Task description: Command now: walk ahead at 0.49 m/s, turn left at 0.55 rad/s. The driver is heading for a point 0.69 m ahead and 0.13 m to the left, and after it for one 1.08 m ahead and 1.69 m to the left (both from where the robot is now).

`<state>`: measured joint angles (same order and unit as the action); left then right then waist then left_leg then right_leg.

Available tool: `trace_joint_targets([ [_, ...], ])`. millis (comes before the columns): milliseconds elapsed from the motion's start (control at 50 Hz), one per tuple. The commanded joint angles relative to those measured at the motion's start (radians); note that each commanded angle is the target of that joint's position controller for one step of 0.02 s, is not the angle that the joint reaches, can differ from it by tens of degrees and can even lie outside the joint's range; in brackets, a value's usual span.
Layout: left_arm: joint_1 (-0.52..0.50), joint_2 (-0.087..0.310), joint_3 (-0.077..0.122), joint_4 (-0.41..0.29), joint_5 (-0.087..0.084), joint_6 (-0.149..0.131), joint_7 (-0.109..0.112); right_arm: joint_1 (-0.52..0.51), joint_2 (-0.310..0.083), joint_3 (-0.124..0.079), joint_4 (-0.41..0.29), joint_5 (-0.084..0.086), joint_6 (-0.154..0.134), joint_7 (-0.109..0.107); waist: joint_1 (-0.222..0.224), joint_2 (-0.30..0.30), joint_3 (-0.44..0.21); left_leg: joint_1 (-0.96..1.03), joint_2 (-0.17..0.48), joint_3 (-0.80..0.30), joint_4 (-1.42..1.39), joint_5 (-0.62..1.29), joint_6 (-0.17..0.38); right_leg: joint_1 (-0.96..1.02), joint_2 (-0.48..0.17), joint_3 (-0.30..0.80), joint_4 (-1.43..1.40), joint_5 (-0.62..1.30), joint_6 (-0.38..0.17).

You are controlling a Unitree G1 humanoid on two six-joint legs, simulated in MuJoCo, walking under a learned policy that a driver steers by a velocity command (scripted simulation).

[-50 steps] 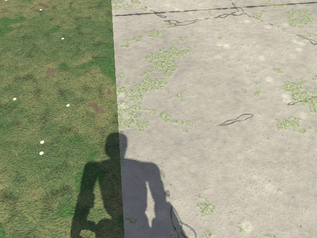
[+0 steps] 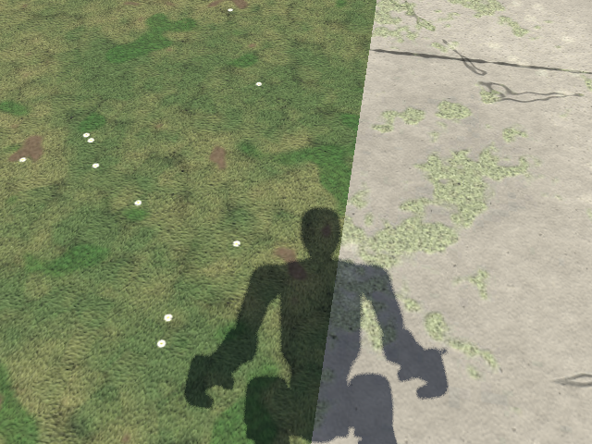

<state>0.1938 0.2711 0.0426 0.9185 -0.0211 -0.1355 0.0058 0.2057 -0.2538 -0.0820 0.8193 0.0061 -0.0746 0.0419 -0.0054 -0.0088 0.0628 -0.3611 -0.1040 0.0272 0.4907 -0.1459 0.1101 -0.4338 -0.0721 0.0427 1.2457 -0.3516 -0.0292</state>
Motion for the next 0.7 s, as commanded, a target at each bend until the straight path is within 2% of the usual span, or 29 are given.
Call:
trace_joint_targets([
  [20,0.064,0.107,0.035,-0.062,0.017,0.014,0.006,-0.022,-0.113,-0.021,-0.084,-0.001,-0.025,-0.011,0.045,0.014,-0.112,0.155,0.27,-0.37,-0.285,0.147,0.188,-0.148,-0.072,0.048,-0.1,0.06,0.016],
  [60,-0.003,0.092,0.034,-0.095,0.038,0.03,0.013,0.019,-0.142,-0.027,-0.079,0.006,-0.027,-0.026,0.035,0.023,-0.078,0.097,0.248,-0.319,-0.305,0.181,0.191,-0.171,-0.059,0.026,-0.214,0.143,0.053],
  [80,-0.054,0.09,0.034,-0.115,0.041,0.032,0.016,0.041,-0.154,-0.03,-0.077,0.007,-0.026,-0.034,0.02,0.028,-0.062,0.09,0.236,-0.306,-0.309,0.175,0.184,-0.193,-0.049,0.02,-0.294,0.206,0.068],
  [160,-0.211,0.063,0.023,-0.167,0.033,0.019,0.009,0.107,-0.163,-0.032,-0.07,0.012,-0.013,-0.051,-0.041,0.076,-0.043,0.086,0.182,-0.268,-0.281,0.086,0.119,-0.148,0.019,0.008,-0.615,0.453,0.073],
  [200,-0.266,0.064,0.021,-0.193,0.024,0.013,0.0,0.136,-0.168,-0.033,-0.061,0.015,-0.01,-0.051,-0.064,0.092,-0.043,0.099,0.189,-0.292,-0.266,0.055,0.101,-0.11,0.043,0.003,-0.689,0.494,0.068],
  [240,-0.296,0.083,0.023,-0.216,0.018,0.006,-0.009,0.161,-0.161,-0.032,-0.052,0.019,-0.004,-0.053,-0.073,0.1,-0.047,0.168,0.21,-0.339,-0.213,0.06,0.097,-0.117,0.052,0.021,-0.735,0.47,0.058],
  [300,-0.295,0.115,0.032,-0.232,0.014,-0.012,-0.025,0.171,-0.162,-0.033,-0.058,0.016,0.012,-0.064,-0.057,0.118,-0.062,0.269,0.246,-0.427,-0.114,0.099,0.091,-0.09,0.068,0.032,-0.79,0.347,0.036],
  [320,-0.26,0.127,0.037,-0.227,0.012,-0.018,-0.026,0.163,-0.164,-0.034,-0.064,0.014,0.017,-0.066,-0.037,0.139,-0.072,0.281,0.249,-0.447,-0.081,0.142,0.084,-0.042,0.074,0.024,-0.8,0.297,0.021],
  [340,-0.171,0.146,0.049,-0.204,0.015,-0.024,-0.024,0.142,-0.153,-0.029,-0.076,0.013,0.021,-0.066,0.012,0.15,-0.111,0.271,0.218,-0.44,-0.013,0.22,0.065,0.083,0.083,0.003,-0.84,0.302,-0.004],
  [360,-0.033,0.187,0.065,-0.183,0.03,-0.03,-0.018,0.117,-0.113,-0.013,-0.097,0.008,0.018,-0.061,0.081,0.127,-0.224,0.193,0.165,-0.392,0.169,0.239,0.031,0.321,0.0,0.063,-0.811,0.314,-0.058],
  [380,0.135,0.261,0.086,-0.169,0.045,-0.024,-0.007,0.171,-0.061,0.003,-0.122,0.008,0.011,-0.059,0.107,-0.035,-0.387,-0.083,0.051,-0.27,0.494,0.036,-0.041,0.698,-0.216,0.337,-0.791,0.245,-0.167],
  [400,0.183,0.263,0.089,-0.138,0.03,-0.007,-0.017,0.284,-0.054,0.017,-0.137,0.028,0.003,-0.057,0.062,-0.329,-0.472,-0.351,0.007,-0.214,0.723,-0.468,-0.075,0.877,-0.367,0.722,-0.891,0.041,-0.259],
  [420,0.143,0.162,0.065,-0.161,0.013,0.003,-0.015,0.238,-0.157,-0.004,-0.118,0.041,0.008,-0.059,0.083,-0.197,-0.345,-0.448,0.087,-0.234,0.831,-0.408,-0.081,0.787,-0.346,0.672,-0.921,-0.137,-0.219],
  [440,0.087,0.119,0.052,-0.174,0.013,0.014,-0.009,0.137,-0.189,-0.013,-0.136,0.031,0.015,-0.059,0.095,-0.099,-0.209,-0.461,0.122,-0.187,0.841,-0.315,-0.086,0.632,-0.304,0.506,-0.944,-0.093,-0.174],
  [460,0.036,0.11,0.045,-0.177,0.023,0.022,-0.009,0.087,-0.175,-0.014,-0.152,0.018,0.017,-0.059,0.073,-0.043,-0.129,-0.425,0.156,-0.166,0.805,-0.244,-0.087,0.488,-0.261,0.397,-0.976,0.018,-0.157],
  [480,0.01,0.092,0.039,-0.172,0.031,0.023,-0.009,0.07,-0.154,-0.016,-0.161,0.012,0.019,-0.055,0.048,-0.049,-0.081,-0.39,0.186,-0.167,0.762,-0.202,-0.084,0.395,-0.223,0.313,-1.006,0.105,-0.149],
  [500,-0.003,0.087,0.037,-0.166,0.036,0.021,-0.009,0.086,-0.131,-0.014,-0.165,0.02,0.025,-0.049,0.025,-0.078,-0.069,-0.348,0.209,-0.159,0.739,-0.178,-0.081,0.336,-0.198,0.243,-1.033,0.152,-0.142],
  [520,-0.003,0.086,0.039,-0.158,0.032,0.017,-0.01,0.095,-0.108,-0.01,-0.169,0.026,0.031,-0.046,0.018,-0.092,-0.065,-0.334,0.219,-0.145,0.722,-0.168,-0.083,0.311,-0.185,0.19,-1.057,0.19,-0.148],
  [540,0.0,0.094,0.043,-0.15,0.027,0.012,-0.012,0.088,-0.092,-0.007,-0.179,0.027,0.037,-0.045,0.015,-0.091,-0.059,-0.343,0.226,-0.136,0.704,-0.155,-0.088,0.299,-0.184,0.145,-1.074,0.238,-0.157],
  [580,0.01,0.121,0.053,-0.137,0.024,0.006,-0.012,0.054,-0.084,-0.003,-0.206,0.02,0.042,-0.046,0.013,-0.068,-0.051,-0.38,0.236,-0.135,0.642,-0.099,-0.101,0.305,-0.192,0.077,-1.094,0.335,-0.173],
  [640,0.018,0.146,0.06,-0.126,0.025,0.013,-0.008,0.003,-0.078,0.002,-0.228,0.019,0.037,-0.036,0.025,-0.054,-0.049,-0.386,0.236,-0.115,0.491,0.047,-0.108,0.339,-0.177,-0.034,-1.097,0.429,-0.16],
  [700,0.048,0.165,0.062,-0.115,0.02,0.025,-0.003,-0.107,-0.059,0.013,-0.258,0.017,0.027,-0.014,0.069,-0.047,-0.021,-0.343,0.216,-0.054,0.305,0.173,-0.097,0.363,-0.16,-0.127,-1.09,0.44,-0.13],
])
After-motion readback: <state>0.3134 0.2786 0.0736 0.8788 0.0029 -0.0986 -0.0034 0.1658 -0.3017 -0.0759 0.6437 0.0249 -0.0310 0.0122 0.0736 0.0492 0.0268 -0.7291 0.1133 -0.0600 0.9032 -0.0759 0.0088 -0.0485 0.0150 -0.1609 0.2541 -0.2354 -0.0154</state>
